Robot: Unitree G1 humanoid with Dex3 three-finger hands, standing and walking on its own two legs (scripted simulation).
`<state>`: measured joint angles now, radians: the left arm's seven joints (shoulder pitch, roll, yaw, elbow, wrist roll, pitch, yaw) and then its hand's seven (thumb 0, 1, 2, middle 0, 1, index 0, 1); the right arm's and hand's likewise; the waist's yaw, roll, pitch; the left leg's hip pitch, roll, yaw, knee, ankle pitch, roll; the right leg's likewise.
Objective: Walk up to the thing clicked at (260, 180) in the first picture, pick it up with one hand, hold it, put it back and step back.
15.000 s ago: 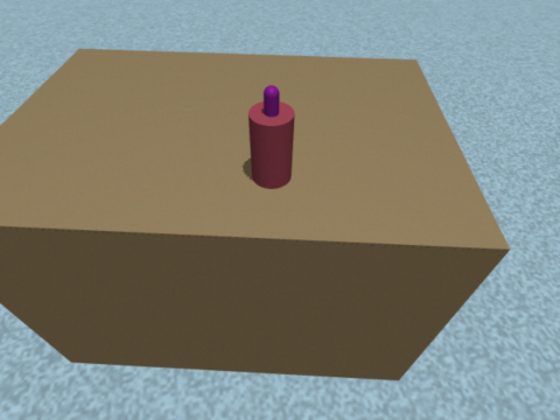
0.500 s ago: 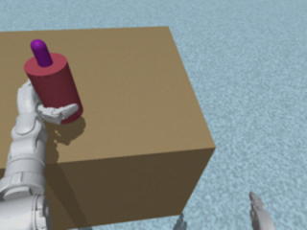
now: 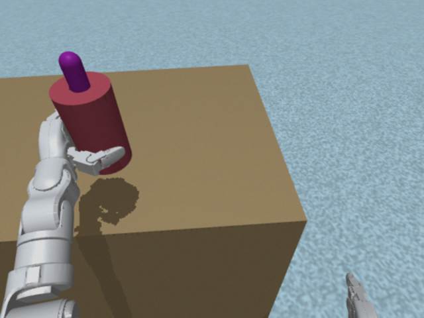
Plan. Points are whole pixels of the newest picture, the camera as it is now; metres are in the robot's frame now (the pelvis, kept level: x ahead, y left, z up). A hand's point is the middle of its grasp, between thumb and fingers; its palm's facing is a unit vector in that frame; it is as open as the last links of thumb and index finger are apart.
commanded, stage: lift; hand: left
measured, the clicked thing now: (91, 114) +0.39 +0.19 +0.24
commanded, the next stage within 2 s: hold in 0.82 s
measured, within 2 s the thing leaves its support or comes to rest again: neither
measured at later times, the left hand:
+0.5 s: hand (89, 132) +0.35 +0.18 +0.24, palm faces +0.21 -0.98 -0.01, open 11.6 cm
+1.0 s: hand (81, 125) +0.34 +0.18 +0.26, palm faces +0.19 -0.98 +0.01, open 11.6 cm
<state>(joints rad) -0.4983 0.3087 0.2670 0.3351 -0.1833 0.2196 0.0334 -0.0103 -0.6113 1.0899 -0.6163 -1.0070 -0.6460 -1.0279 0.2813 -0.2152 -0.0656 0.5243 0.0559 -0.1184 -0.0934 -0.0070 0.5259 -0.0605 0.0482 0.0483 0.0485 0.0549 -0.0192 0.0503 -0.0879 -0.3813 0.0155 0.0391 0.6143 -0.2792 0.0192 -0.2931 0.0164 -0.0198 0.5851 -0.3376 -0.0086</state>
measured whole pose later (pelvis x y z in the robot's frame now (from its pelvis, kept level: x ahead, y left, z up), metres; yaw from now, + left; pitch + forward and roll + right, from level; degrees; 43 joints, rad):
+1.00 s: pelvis -0.01 +0.00 +0.01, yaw +1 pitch -3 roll +0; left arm -0.51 0.27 0.27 -0.01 -0.23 0.65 0.05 -0.01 -0.61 1.10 -0.61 -1.02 -0.64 -1.04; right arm 0.23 -0.22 -0.10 0.68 0.06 -0.26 -0.09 -0.01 0.52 -0.07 0.05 0.05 0.05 0.06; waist 0.01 0.07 -0.07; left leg -0.25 0.00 0.03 0.50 -0.21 0.02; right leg -0.16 0.00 -0.03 0.50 -0.29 -0.01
